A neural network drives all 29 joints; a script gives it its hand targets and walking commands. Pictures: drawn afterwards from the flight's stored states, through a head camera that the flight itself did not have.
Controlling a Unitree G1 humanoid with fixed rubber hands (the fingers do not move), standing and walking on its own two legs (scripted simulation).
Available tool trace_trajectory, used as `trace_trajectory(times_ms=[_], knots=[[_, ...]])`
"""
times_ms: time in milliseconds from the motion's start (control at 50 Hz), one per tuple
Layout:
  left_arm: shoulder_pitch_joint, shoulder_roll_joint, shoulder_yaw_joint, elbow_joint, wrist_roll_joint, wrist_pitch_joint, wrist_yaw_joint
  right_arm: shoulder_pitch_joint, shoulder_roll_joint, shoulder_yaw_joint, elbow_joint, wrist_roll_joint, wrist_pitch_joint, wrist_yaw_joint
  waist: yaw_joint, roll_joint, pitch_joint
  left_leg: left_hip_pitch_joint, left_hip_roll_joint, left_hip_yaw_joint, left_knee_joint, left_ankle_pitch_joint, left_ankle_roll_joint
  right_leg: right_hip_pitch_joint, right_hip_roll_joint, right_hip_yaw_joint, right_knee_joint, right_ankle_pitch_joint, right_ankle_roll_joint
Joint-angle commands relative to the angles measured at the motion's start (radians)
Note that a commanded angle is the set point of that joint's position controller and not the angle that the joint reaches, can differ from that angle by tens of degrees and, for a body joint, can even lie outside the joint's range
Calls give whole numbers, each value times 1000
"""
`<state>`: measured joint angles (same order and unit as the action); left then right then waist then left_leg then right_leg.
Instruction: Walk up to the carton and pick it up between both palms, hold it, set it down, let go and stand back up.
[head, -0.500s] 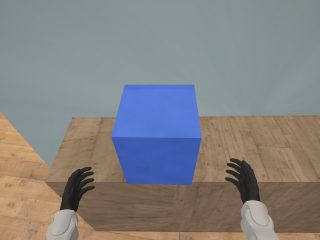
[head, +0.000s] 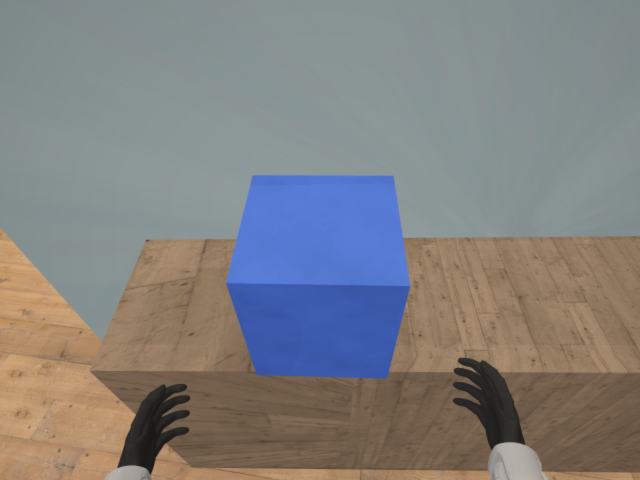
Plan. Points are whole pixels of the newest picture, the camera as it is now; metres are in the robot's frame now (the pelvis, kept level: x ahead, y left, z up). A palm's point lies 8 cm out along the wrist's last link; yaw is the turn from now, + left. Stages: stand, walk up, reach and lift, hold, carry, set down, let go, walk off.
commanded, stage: set down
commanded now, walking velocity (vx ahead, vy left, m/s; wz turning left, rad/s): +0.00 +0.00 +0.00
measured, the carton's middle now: (321, 280) +0.42 +0.00 -0.01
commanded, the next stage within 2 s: let go in 1.08 s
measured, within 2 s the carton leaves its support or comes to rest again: neither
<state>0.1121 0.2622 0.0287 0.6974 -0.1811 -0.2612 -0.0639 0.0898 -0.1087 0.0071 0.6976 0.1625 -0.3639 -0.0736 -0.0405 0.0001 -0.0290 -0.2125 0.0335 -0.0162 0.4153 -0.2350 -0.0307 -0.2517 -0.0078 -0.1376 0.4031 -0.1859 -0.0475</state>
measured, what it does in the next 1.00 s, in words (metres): stands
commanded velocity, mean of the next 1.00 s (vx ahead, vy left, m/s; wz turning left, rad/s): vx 0.00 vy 0.00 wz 0.00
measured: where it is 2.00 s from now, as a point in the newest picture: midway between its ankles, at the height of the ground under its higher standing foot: outside the picture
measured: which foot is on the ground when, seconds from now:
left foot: down 0.00-1.00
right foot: down 0.00-1.00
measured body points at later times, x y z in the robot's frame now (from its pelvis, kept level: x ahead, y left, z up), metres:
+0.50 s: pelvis +0.00 +0.00 +0.00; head +0.00 +0.00 +0.45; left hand +0.19 +0.24 -0.08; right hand +0.18 -0.21 -0.08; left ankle -0.01 +0.14 -0.74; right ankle +0.02 -0.09 -0.74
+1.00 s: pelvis +0.00 +0.00 +0.00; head +0.01 +0.00 +0.45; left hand +0.18 +0.23 -0.09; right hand +0.17 -0.20 -0.09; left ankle -0.01 +0.14 -0.74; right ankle +0.02 -0.09 -0.74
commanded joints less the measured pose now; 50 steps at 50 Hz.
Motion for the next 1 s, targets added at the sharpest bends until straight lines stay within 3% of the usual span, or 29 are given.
trace_trajectory(times_ms=[0,20,60,80,100,120,140,160,200,220,240,260,280,300,320,340,360,380,400,420,440,480,500,520,560,600,680,700,980], knots=[[-19,120,52,-126,34,41,-5,15,-52,75,-64,-57,24,5,73,-41,2,54,-50,57,-63,161,22,254,-25,178,-77,49,35],[-59,152,52,-301,-10,14,1,2,-47,58,-250,-23,-5,4,82,-71,-105,45,-52,56,-54,210,34,293,-22,187,-67,108,42],[-22,106,37,-151,41,64,7,1,-79,43,-64,-56,23,8,61,-15,-40,61,-39,47,-67,223,17,287,-7,166,-57,110,29],[-33,107,37,-225,39,72,6,-13,-72,53,-110,-53,32,7,64,-27,-32,69,-40,59,-61,222,19,271,-11,174,-74,69,31],[-25,110,36,-239,45,81,28,-1,-67,47,-121,-37,30,30,101,56,-78,52,-36,53,-63,209,10,284,-12,169,-67,38,16],[-33,100,28,-189,62,102,19,0,-82,35,-53,-73,55,19,61,22,-38,60,-37,58,-64,200,10,286,-8,164,-77,32,18],[-19,79,19,-153,89,140,25,-16,-101,29,-22,-83,67,33,68,44,1,79,-37,53,-84,167,5,247,4,144,-80,-22,22],[-2,134,39,-195,63,142,12,38,-46,54,-108,-94,62,6,66,-34,-28,60,-47,75,-61,149,26,275,-18,166,-96,0,30],[-1,124,46,-190,66,165,6,54,-45,47,-73,-100,76,8,57,-37,-24,49,-49,74,-67,180,28,294,-21,165,-80,77,35],[-10,134,60,-338,76,144,20,51,-61,39,-177,-84,51,14,77,-20,-93,59,-45,61,-54,248,26,331,-22,157,-51,160,34],[11,74,29,-193,80,175,16,46,-87,41,-64,-90,65,20,61,-15,-30,51,-44,61,-68,254,15,303,-11,153,-61,140,28],[-16,95,34,-444,39,126,35,32,-99,17,-287,-60,22,26,72,1,-122,79,-37,69,-48,299,18,326,-8,158,-52,184,32],[16,58,15,-205,97,196,31,34,-89,11,-38,-105,72,34,55,18,-22,67,-35,63,-74,249,14,280,-4,143,-67,113,18],[3,85,17,-308,84,191,40,30,-113,-11,-142,-101,60,40,67,16,-80,92,-35,68,-67,248,13,274,4,138,-67,98,25],[46,80,19,-163,116,231,32,83,-74,9,-16,-125,85,34,40,28,-10,71,-42,69,-71,230,9,289,3,135,-75,118,23],[22,104,35,-348,78,192,36,68,-81,1,-183,-93,64,37,63,-14,-72,76,-45,75,-68,237,29,300,3,129,-63,130,35],[33,77,16,-115,113,259,22,61,-96,30,0,-129,100,36,35,-46,27,59,-50,75,-83,156,26,272,0,136,-90,34,34],[-17,79,20,-235,116,252,38,-5,-118,-22,-98,-130,102,42,50,23,-5,69,-30,70,-92,137,23,259,4,126,-91,-11,31],[-47,78,26,-341,85,227,52,-1,-99,-26,-228,-113,81,49,48,-8,-44,32,-26,82,-80,144,29,278,3,141,-73,-2,33],[10,78,15,-150,131,295,43,38,-105,-14,-20,-146,130,52,46,-2,51,32,-41,72,-91,122,27,243,-1,129,-89,-16,24],[-29,106,37,-235,113,277,37,19,-70,-15,-118,-147,118,36,53,-2,5,28,-45,96,-87,109,31,262,-13,144,-80,-19,34],[17,90,34,-219,139,302,44,53,-90,-16,-63,-143,120,46,49,38,7,50,-42,86,-88,164,20,281,-7,133,-68,72,26],[-9,107,36,-273,120,305,39,32,-93,-22,-107,-138,118,47,49,-9,-31,35,-42,91,-83,145,30,299,-4,137,-70,50,33],[12,57,16,-216,140,323,48,47,-102,-32,-39,-155,129,56,48,37,3,43,-31,87,-100,176,17,272,9,118,-71,48,22],[3,110,45,-269,123,313,31,63,-78,-6,-107,-149,123,43,45,-42,-24,41,-54,100,-83,182,30,303,-5,126,-77,118,51],[-9,81,32,-374,123,297,53,33,-104,-33,-169,-140,108,55,45,1,-27,43,-45,100,-75,204,25,297,5,126,-64,102,44],[13,64,17,-252,151,348,40,45,-91,-32,-51,-150,150,56,27,18,46,16,-32,102,-103,98,38,285,-4,126,-74,8,40],[8,40,18,-241,162,370,44,30,-96,-36,-41,-166,153,59,47,6,49,1,-42,104,-108,79,34,282,3,117,-80,-25,42],[18,44,24,-300,168,352,57,42,-117,-54,-28,-176,102,71,50,-17,-42,43,-45,103,-66,205,19,296,11,103,-61,157,44]])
